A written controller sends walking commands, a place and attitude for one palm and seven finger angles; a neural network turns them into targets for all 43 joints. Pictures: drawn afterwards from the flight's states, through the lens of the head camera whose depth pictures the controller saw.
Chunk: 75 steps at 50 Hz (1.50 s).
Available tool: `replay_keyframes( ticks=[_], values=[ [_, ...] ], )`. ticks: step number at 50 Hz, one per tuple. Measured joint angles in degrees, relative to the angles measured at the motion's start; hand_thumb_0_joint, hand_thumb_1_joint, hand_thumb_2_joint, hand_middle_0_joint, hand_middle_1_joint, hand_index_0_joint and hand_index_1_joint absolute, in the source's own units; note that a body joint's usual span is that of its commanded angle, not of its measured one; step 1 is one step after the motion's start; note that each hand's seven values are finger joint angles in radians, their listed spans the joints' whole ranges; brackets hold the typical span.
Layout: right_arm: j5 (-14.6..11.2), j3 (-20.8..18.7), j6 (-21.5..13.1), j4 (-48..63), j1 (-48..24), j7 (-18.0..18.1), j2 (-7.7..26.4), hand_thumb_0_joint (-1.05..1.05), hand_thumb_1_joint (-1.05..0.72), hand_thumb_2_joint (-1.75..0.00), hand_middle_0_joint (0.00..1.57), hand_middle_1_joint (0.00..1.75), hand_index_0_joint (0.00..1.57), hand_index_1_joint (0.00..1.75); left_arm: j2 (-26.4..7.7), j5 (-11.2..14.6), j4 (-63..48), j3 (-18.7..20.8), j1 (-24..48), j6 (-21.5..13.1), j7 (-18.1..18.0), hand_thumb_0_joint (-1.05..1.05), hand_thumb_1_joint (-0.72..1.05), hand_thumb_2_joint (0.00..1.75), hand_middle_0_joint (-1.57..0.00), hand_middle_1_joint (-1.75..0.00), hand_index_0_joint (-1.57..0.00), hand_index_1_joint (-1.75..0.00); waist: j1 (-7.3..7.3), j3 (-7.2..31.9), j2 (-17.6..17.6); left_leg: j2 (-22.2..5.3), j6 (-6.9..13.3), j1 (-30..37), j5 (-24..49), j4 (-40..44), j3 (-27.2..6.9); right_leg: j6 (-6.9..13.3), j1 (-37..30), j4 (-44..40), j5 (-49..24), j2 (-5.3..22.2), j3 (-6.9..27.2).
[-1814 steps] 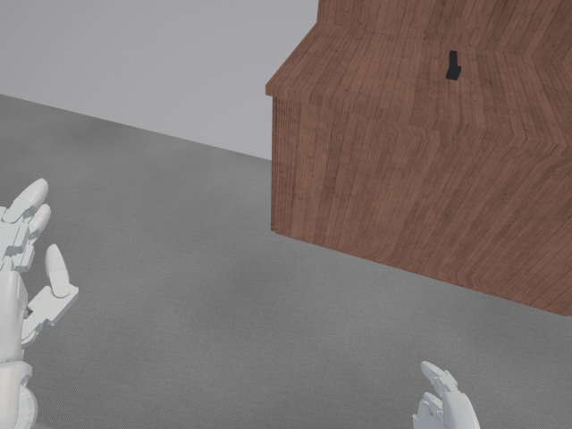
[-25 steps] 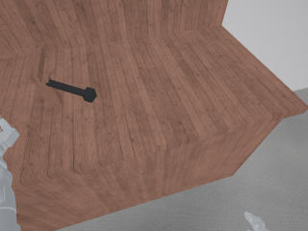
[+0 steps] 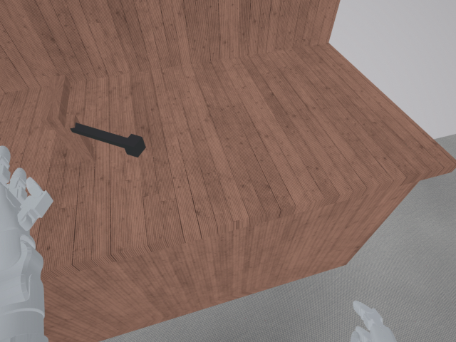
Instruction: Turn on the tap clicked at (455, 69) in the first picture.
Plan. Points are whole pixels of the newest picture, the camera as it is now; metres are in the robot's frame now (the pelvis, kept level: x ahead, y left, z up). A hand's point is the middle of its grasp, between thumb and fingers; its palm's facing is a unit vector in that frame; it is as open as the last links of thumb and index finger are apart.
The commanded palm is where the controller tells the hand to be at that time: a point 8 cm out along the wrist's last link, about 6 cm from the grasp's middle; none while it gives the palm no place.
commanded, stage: push the lever round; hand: left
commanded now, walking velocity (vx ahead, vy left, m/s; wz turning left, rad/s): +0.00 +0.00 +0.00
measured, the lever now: (134, 145) +0.43 +0.21 +0.11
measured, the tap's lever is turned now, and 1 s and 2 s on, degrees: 53 53 53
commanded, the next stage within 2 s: none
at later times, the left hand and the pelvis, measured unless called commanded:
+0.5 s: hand (70, 193) +0.32 +0.29 +0.10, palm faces +0.59 -0.81 -0.05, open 7.8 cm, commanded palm +0.27 +0.32 +0.10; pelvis +0.00 -0.01 +0.00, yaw +0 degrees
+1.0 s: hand (94, 183) +0.34 +0.26 +0.10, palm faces +0.68 -0.73 -0.03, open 7.8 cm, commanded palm +0.29 +0.28 +0.10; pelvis -0.01 -0.01 +0.00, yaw +0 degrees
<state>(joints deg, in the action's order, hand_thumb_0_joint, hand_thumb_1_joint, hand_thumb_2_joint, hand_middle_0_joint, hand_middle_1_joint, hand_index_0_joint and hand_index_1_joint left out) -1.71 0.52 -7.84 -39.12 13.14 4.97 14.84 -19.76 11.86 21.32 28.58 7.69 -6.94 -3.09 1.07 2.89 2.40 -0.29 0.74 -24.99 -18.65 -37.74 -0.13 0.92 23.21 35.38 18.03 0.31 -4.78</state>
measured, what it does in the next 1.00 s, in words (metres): stands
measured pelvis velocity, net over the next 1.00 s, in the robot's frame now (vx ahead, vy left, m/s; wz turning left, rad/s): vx -0.01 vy -0.01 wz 0.00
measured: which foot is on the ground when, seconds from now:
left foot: down 0.00-1.00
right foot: down 0.00-1.00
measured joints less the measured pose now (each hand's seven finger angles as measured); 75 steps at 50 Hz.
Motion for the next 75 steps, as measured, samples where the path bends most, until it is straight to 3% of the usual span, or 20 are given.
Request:
replay_keyframes(
  ticks=[16,33,46,53,75],
  values=[
    [0.1,-0.4,0.5,-0.7,-0.4,0.0,0.2,0.01,-0.91,-0.90,0.20,0.30,0.21,0.30,2.2,-0.4,-2.3,-2.4,-0.1,-0.2,-2.3,0.01,0.90,0.90,-0.15,-0.15,-0.15,-0.15,0.20,-0.3,0.1,-0.1,-0.4,0.3,0.1,-0.1,-0.4,0.4,-0.3,0.4,0.2,-0.1,-0.3],
    [1.0,-0.2,1.8,-0.7,-1.7,-0.7,-0.4,0.01,-0.91,-0.90,0.20,0.30,0.21,0.30,6.3,-3.4,-2.9,-5.4,2.1,0.5,-12.6,0.01,0.90,0.90,-0.15,-0.15,-0.15,-0.15,-0.22,-0.2,0.1,-0.5,-0.9,0.2,0.6,-0.2,-0.6,1.0,0.0,0.9,0.0,-0.5,-0.5],
    [1.3,-0.5,3.2,-1.1,-2.0,-0.8,-0.3,0.01,-0.91,-0.90,0.20,0.30,0.21,0.30,8.9,-4.7,-1.2,-8.2,5.5,2.0,-18.3,0.01,0.90,0.90,-0.15,-0.15,-0.15,-0.15,-0.53,0.1,0.4,-0.4,-0.9,0.1,0.9,0.3,-0.6,1.0,0.2,0.7,-0.2,-0.4,-0.5],
    [2.0,-1.0,3.8,-1.1,-1.8,-1.7,-0.7,0.01,-0.91,-0.90,0.20,0.30,0.21,0.30,11.1,-7.3,-3.1,-9.8,5.2,1.7,-23.2,0.01,0.90,0.90,-0.15,-0.15,-0.15,-0.15,-0.64,0.7,0.3,-0.4,-0.9,0.3,0.5,0.1,-0.3,0.9,0.1,0.9,0.1,-0.4,-0.2],
    [3.3,-1.5,6.4,-2.4,-3.7,-2.6,-2.0,0.01,-0.91,-0.90,0.20,0.30,0.21,0.30,16.0,-11.5,1.7,-14.0,13.4,5.7,-34.7,0.01,0.90,0.90,-0.15,-0.15,-0.15,-0.15,-0.67,1.1,0.0,0.0,-0.7,0.2,0.6,0.5,-0.4,0.7,0.1,0.5,0.1,-0.1,-0.3]
  ],
)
